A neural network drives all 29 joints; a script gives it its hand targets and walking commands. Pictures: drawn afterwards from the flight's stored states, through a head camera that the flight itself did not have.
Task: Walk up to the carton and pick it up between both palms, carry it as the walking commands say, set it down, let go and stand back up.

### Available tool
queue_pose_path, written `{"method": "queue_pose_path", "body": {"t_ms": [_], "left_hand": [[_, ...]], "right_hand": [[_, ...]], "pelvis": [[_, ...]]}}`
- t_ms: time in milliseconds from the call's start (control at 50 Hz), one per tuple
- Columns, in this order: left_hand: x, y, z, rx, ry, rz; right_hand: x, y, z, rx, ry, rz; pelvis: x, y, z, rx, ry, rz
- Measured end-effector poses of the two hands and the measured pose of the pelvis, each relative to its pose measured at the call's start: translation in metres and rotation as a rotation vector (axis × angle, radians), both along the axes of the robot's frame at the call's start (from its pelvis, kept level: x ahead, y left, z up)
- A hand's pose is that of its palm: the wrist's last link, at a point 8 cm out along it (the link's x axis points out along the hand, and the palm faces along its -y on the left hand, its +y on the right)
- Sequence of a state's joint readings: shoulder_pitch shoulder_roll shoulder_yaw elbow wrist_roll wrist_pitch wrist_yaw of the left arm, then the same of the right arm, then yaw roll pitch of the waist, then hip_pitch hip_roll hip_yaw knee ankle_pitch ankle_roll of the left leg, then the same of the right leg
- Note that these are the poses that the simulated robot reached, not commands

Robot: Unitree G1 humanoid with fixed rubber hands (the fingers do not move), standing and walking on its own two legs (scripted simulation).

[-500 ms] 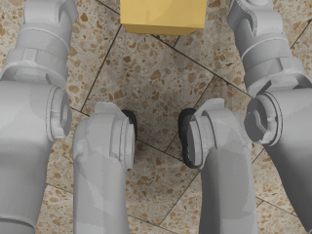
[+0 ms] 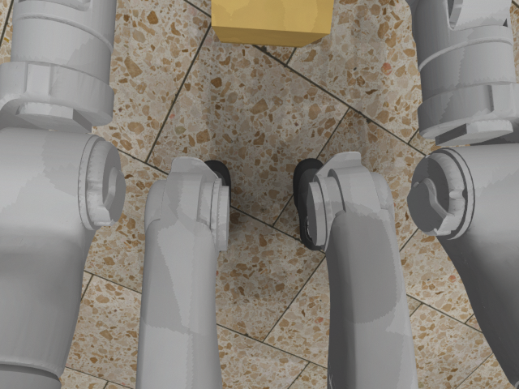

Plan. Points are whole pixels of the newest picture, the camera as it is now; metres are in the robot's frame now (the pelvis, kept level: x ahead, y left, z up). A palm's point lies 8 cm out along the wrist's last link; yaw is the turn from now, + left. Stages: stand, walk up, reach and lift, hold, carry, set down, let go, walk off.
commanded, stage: set down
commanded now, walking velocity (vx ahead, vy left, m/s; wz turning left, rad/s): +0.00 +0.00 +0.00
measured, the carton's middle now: out of the picture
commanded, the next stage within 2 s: let go in 0.96 s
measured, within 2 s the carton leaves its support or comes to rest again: neither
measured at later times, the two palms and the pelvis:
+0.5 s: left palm out of the picture +0.58 +0.16 -0.01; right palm out of the picture +0.57 -0.15 -0.01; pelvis +0.00 +0.01 +0.12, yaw +1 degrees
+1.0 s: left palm out of the picture +0.58 +0.16 +0.10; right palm out of the picture +0.56 -0.15 +0.10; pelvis +0.02 +0.00 +0.23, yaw +1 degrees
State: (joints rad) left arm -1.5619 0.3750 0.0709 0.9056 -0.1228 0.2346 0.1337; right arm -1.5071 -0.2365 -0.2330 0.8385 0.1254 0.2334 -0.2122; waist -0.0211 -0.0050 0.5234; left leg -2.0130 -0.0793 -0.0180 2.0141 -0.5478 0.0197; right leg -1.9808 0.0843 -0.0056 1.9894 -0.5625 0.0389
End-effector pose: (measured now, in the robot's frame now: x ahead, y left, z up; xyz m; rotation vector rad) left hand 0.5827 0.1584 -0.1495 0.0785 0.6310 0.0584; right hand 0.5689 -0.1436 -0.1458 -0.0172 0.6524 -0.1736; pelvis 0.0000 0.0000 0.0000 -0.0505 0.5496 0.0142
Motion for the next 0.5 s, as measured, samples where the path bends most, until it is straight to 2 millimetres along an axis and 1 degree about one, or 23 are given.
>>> {"method": "queue_pose_path", "body": {"t_ms": [160,340,500], "left_hand": [[0.004,-0.001,0.046,0.001,-0.014,-0.005],[0.002,-0.001,0.093,0.000,-0.012,0.000],[0.001,0.003,0.143,0.000,-0.006,0.001]], "right_hand": [[0.004,0.002,0.046,0.002,-0.019,-0.006],[-0.002,0.000,0.088,-0.001,-0.013,-0.010],[-0.004,-0.002,0.138,-0.003,-0.013,-0.008]], "pelvis": [[-0.002,0.002,0.036,0.000,-0.003,0.005],[-0.002,0.004,0.077,0.002,-0.007,0.007],[0.000,0.005,0.120,0.006,-0.024,0.009]]}}
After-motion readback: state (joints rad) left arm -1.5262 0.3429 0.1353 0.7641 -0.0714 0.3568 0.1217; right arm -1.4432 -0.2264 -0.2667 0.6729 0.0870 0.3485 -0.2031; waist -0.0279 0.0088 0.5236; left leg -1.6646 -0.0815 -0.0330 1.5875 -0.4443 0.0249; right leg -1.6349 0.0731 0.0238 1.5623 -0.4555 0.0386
